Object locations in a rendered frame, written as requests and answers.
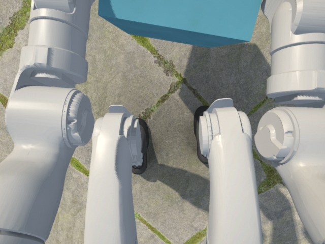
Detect carton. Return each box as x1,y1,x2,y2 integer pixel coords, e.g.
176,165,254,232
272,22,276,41
98,0,262,48

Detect right robot upper arm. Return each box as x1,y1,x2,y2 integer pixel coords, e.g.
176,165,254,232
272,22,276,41
254,106,325,244

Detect robot right forearm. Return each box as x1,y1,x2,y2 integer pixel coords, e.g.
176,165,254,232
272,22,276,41
261,0,325,108

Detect robot right thigh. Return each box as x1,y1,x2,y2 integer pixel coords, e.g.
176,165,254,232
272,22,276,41
199,107,263,244

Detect right robot foot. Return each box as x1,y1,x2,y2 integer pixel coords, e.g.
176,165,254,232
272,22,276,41
194,106,209,164

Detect robot left forearm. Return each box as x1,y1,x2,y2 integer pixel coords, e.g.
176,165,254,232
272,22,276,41
5,0,95,133

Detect left robot upper arm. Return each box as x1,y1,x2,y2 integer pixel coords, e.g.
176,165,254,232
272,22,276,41
0,85,94,244

